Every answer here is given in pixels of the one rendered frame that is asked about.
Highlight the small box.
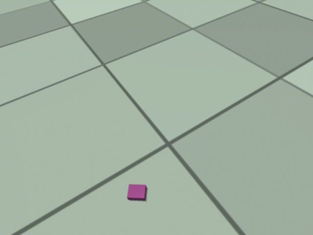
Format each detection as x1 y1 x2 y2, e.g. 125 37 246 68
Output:
127 184 147 201

